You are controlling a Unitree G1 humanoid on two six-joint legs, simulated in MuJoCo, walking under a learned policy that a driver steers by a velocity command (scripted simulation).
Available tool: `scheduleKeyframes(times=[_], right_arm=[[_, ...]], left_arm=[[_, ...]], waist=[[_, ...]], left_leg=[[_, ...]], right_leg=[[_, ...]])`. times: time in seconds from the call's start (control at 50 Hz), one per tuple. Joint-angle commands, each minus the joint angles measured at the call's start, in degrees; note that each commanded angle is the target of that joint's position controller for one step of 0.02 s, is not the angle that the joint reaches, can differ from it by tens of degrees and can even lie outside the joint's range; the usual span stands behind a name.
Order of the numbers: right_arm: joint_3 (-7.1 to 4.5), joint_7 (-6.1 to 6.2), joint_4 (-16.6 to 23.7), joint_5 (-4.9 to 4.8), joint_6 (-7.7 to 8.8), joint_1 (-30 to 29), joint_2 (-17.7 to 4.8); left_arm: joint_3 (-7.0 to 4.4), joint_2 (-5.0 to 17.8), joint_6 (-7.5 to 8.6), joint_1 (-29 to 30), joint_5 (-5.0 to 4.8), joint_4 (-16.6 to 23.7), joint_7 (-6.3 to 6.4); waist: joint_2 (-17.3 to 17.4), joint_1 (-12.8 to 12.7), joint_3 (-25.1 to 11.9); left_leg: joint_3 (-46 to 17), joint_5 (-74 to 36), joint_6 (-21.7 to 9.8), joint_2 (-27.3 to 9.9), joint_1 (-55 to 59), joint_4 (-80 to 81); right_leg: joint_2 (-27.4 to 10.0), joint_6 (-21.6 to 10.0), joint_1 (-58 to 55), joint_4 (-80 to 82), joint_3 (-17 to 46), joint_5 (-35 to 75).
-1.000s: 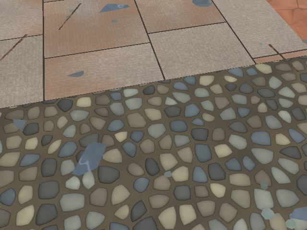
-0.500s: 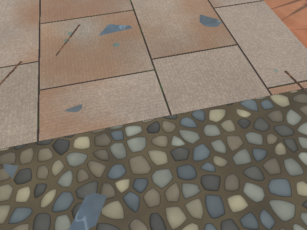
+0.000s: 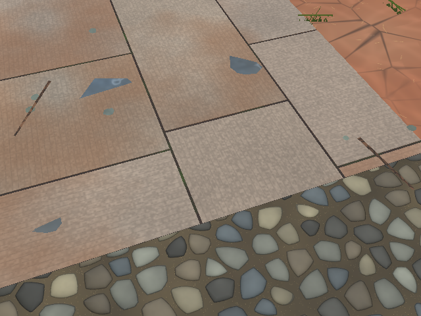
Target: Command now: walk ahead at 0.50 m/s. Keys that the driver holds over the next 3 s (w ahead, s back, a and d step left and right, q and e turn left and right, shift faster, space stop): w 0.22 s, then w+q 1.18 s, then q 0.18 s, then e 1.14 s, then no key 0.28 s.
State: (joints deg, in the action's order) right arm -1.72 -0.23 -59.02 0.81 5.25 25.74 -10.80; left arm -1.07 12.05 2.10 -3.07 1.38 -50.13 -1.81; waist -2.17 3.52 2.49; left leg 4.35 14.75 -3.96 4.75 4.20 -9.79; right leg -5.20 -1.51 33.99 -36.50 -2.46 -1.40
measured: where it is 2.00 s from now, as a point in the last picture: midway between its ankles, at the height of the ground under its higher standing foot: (144, 205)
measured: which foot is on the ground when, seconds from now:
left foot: down 0.00-0.10, up 0.12-0.64, down 0.66-1.00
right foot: up 0.00-0.08, down 0.10-0.68, up 0.70-1.00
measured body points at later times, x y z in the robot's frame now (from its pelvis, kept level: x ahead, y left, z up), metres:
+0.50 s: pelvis +0.27 -0.04 +0.00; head +0.29 -0.05 +0.45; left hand +0.21 +0.20 -0.14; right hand +0.41 -0.27 -0.13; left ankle +0.41 +0.11 -0.69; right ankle +0.19 -0.11 -0.74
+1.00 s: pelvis +0.53 +0.05 +0.00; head +0.55 +0.07 +0.45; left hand +0.60 +0.34 -0.11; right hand +0.63 -0.22 -0.12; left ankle +0.46 +0.07 -0.74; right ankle +0.73 -0.08 -0.67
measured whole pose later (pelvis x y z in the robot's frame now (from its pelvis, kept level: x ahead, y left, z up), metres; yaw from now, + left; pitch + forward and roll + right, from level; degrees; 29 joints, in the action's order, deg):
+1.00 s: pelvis +0.53 +0.05 +0.00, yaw +24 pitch +1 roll +0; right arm -4.3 -0.3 -52.5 0.0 2.8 21.5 -14.8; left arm -2.3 14.4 1.6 -5.0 2.4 -45.2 -0.9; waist -2.0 3.0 2.3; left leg -4.6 12.1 -7.8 8.7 -4.5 -16.2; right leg -7.4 3.4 38.4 -49.4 2.5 -7.0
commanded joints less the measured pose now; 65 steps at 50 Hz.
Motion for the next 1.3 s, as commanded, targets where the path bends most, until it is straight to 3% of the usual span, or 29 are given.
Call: scheduleKeyframes(times=[0.02,0.06,0.1,0.12,0.14,0.16,0.2,0.24,0.4,0.52,0.58,0.62,0.66,0.68,0.7,0.72,0.76,0.8,0.84,0.96,1.1,1.14,1.18,1.2,1.22,1.24,1.26,1.28,1.3], right_arm=[[-1.70,0.73,0.70,0.45,0.14,3.29,-8.92],[-1.93,1.05,0.76,0.63,-0.08,1.34,-9.79],[-1.68,0.93,1.20,0.23,-0.39,-0.12,-9.34],[-0.58,0.56,3.68,-1.17,-0.22,1.21,-5.74],[-0.59,0.30,3.42,-1.98,-0.33,6.47,-3.83],[-1.90,0.62,3.58,-0.51,-0.78,0.86,-8.70],[-1.70,-0.02,4.95,-0.35,-0.37,-4.41,-6.81],[-1.48,-0.70,4.10,0.97,-1.84,-2.67,-5.09],[-1.59,-1.84,8.24,0.49,-3.73,-14.95,-4.82],[-0.34,-2.42,12.53,0.79,-3.27,-25.20,-3.41],[-0.61,-2.42,13.47,0.98,-3.11,-24.96,-4.09],[-1.38,-2.01,12.35,1.17,-3.17,-19.80,-5.44],[-3.16,-1.57,8.58,1.73,-2.59,-6.70,-8.34],[-5.02,-0.80,7.30,2.38,-2.50,0.90,-13.73],[-6.29,-0.60,8.83,1.11,-3.28,-2.55,-18.39],[-6.13,-0.53,8.75,-0.22,-3.93,-2.94,-17.71],[-4.67,-0.02,8.66,-0.28,-3.72,-8.15,-11.82],[-3.78,0.43,9.26,-0.75,-2.84,-11.09,-9.61],[-3.85,0.32,9.10,-1.05,-1.77,-9.70,-10.64],[-4.35,0.08,9.11,-0.87,-1.82,-2.87,-12.56],[-4.56,0.89,9.76,0.09,-2.24,1.91,-13.69],[-4.81,1.32,10.76,0.26,-2.16,-0.34,-14.74],[-5.05,0.90,11.97,0.22,-1.72,-4.00,-15.99],[-4.77,0.27,12.34,-0.36,-1.25,-4.87,-15.02],[-3.34,-0.04,14.65,-1.83,-0.84,-2.91,-9.63],[-2.95,0.05,15.97,-1.95,-1.19,3.04,-8.34],[-3.35,0.53,13.80,0.10,-2.27,1.44,-12.08],[-3.36,-0.07,13.83,0.50,-2.58,-2.42,-12.03],[-3.15,-0.58,14.22,0.50,-2.83,-4.14,-10.88]], left_arm=[[-0.79,4.05,1.28,6.01,-0.07,5.14,0.20],[-1.42,5.13,1.84,1.34,0.05,4.00,0.61],[-2.98,7.93,2.91,-15.83,1.09,-1.70,1.62],[-4.44,13.56,3.24,-25.12,2.62,-3.02,2.38],[-5.36,16.55,2.51,-25.59,1.68,-3.57,1.89],[-4.71,12.86,1.97,-19.69,-0.25,-2.85,1.53],[-3.01,6.72,2.45,-11.75,-0.40,-1.83,1.18],[-2.24,4.38,3.13,-11.38,-0.65,-2.99,1.62],[-2.28,5.94,4.80,-18.88,-0.48,-5.82,2.13],[-2.08,6.31,4.61,-23.34,-0.43,-7.40,3.19],[-2.32,7.57,3.98,-23.48,-0.12,-7.79,3.80],[-2.77,9.19,3.33,-22.16,0.11,-7.44,4.14],[-3.19,10.47,2.31,-20.60,-0.02,-6.27,3.93],[-2.80,9.02,2.47,-19.93,-0.34,-4.06,3.55],[-2.42,4.87,3.09,-20.38,-1.34,-0.11,2.25],[-2.83,8.57,3.82,-13.84,-0.34,1.40,1.93],[-2.49,7.27,4.82,-12.23,-1.05,2.09,1.82],[-2.36,6.33,2.67,-13.65,0.94,2.07,1.79],[-2.31,5.76,0.77,-13.62,1.54,2.82,1.38],[-2.09,6.27,-0.20,-0.67,1.07,8.26,0.93],[-1.14,6.96,0.98,9.23,0.29,13.26,0.36],[-1.34,8.28,1.53,6.11,0.08,13.20,0.52],[-2.42,10.87,2.26,-5.14,-0.07,10.05,1.46],[-3.18,12.88,3.05,-13.30,0.49,8.40,2.22],[-4.25,17.86,3.15,-21.30,2.08,8.68,3.28],[-4.96,20.59,2.20,-18.12,2.03,8.81,2.95],[-4.03,14.54,1.55,-13.98,0.99,9.60,2.67],[-2.90,9.83,1.46,-10.66,0.47,10.03,2.48],[-2.39,8.22,1.51,-9.09,0.65,9.83,2.36]], waist=[[6.62,-0.61,3.18],[7.09,-3.34,1.07],[4.40,-10.28,-8.06],[-3.72,-12.12,-16.29],[-12.70,-9.41,-20.91],[-2.97,-7.93,-13.35],[-0.20,-4.73,-3.18],[-1.70,-2.10,-1.42],[-0.68,-3.24,2.75],[-0.93,-6.03,4.31],[-1.78,-4.93,3.17],[-3.63,-2.39,-0.46],[-2.26,3.39,-7.86],[3.71,6.47,-13.56],[18.06,1.79,-17.26],[6.31,3.10,-14.34],[-0.60,-1.37,-3.08],[0.20,-4.78,-1.81],[1.68,-5.44,-2.21],[4.76,-1.16,-0.09],[6.35,2.26,0.05],[7.14,-0.08,-0.34],[6.42,-5.42,-4.84],[3.08,-9.68,-9.86],[-4.99,-11.29,-19.36],[-16.54,-5.83,-21.72],[-6.13,-4.49,-13.54],[-0.21,-4.50,-6.36],[0.13,-3.75,-3.42]], left_leg=[[-6.90,-31.26,-6.85,-17.47,1.30,-1.17],[-5.88,-43.37,-5.64,-17.73,2.17,-7.51],[-2.75,-43.19,-3.65,-14.06,-4.84,-27.31],[0.35,-21.70,-1.61,-9.49,-20.22,-46.49],[-1.79,17.08,-0.59,-0.05,-35.37,-61.98],[-7.76,12.79,-1.58,-4.28,-40.00,-64.62],[-7.20,3.95,-1.55,-8.29,-38.39,-59.16],[-6.99,1.69,-0.21,-9.73,-33.56,-55.29],[-6.33,-11.53,1.80,-9.99,-43.45,-44.61],[0.48,-15.68,0.06,-8.54,-41.87,-29.36],[3.22,-9.57,-2.71,-5.91,-38.48,-25.69],[5.44,-3.35,-5.36,-2.14,-31.79,-25.36],[3.95,-2.86,-8.93,0.61,-15.04,-19.21],[-10.80,1.02,-12.84,-10.24,-1.25,-16.86],[-44.27,-2.48,-22.36,-24.79,13.27,-8.86],[-41.69,-4.80,-21.28,-23.73,11.15,-6.56],[-29.12,-13.96,-16.48,-20.25,-3.48,-4.47],[-21.86,-20.00,-13.65,-14.98,-11.52,-3.22],[-19.52,-24.00,-13.54,-12.84,-13.59,-2.70],[-20.07,-22.63,-10.47,-10.39,-10.51,-1.74],[-24.05,-29.69,-9.24,-11.69,-1.85,-7.43],[-25.38,-31.99,-7.38,-12.16,-3.10,-9.94],[-24.50,-40.81,-4.75,-9.74,-7.55,-19.72],[-21.64,-36.49,-3.33,-5.89,-12.70,-31.60],[-16.08,-15.56,-1.59,-1.10,-23.22,-49.26],[-11.65,18.54,-1.00,4.40,-36.70,-59.17],[-12.03,13.51,-1.49,-1.39,-40.27,-63.70],[-11.07,8.21,-1.08,-3.39,-39.73,-61.95],[-10.34,5.60,-0.63,-5.12,-38.51,-59.42]], right_leg=[[2.00,-1.71,0.16,3.65,-1.23,-2.93],[4.47,-3.71,-7.33,6.34,-2.05,-7.57],[4.95,-6.83,-29.33,11.02,-1.21,-5.68],[-10.13,-11.20,-46.04,12.06,16.90,-10.59],[-20.45,-17.65,-53.55,19.29,40.13,-9.66],[-16.61,-15.24,-47.03,20.22,34.89,-14.63],[-11.55,-11.66,-32.65,24.59,21.49,-9.35],[-8.09,-9.24,-26.19,27.15,13.79,-4.35],[-6.59,-7.37,-28.19,31.43,1.36,3.71],[-7.56,-6.06,-35.67,28.95,-5.56,15.34],[-8.99,-5.48,-41.04,22.57,-8.14,30.96],[-9.55,-5.12,-42.88,12.68,-9.91,47.10],[-8.76,-4.08,-36.96,-8.61,-11.26,42.47],[-6.52,-2.38,-24.00,-27.01,-11.68,21.16],[8.36,1.08,1.30,-48.17,-6.60,-28.45],[4.91,0.13,8.15,-49.04,4.28,-24.83],[0.14,0.12,6.24,-39.29,4.39,-17.38],[-1.54,1.75,-0.46,-32.58,4.65,-16.78],[-1.44,3.23,-1.60,-28.79,3.57,-16.36],[-0.80,5.35,5.38,-13.41,2.44,-4.16],[3.07,3.59,4.88,-0.16,3.00,-1.54],[4.15,2.22,-2.30,4.39,3.78,-3.81],[7.09,0.17,-19.12,8.11,2.56,-7.28],[3.38,-1.68,-31.64,10.95,5.47,-6.74],[-12.24,-5.03,-46.43,12.98,22.45,-18.98],[-21.64,-10.30,-50.40,20.34,46.57,-18.79],[-19.59,-10.18,-42.64,20.09,43.30,-26.15],[-16.39,-9.04,-34.51,21.44,33.23,-24.58],[-13.42,-7.65,-29.92,23.11,25.55,-18.77]])
Next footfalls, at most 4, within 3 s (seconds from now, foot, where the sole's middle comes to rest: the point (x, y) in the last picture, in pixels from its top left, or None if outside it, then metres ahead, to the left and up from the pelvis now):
0.10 right None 0.23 -0.11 -0.78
0.66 left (182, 309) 0.50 0.08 -0.78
1.20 right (190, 208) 0.86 0.05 -0.78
1.68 left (106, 208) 0.88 0.35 -0.78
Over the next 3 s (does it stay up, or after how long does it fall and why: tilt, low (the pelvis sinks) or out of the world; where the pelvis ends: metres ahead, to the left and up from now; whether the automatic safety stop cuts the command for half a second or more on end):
stays up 0.83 0.20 0.00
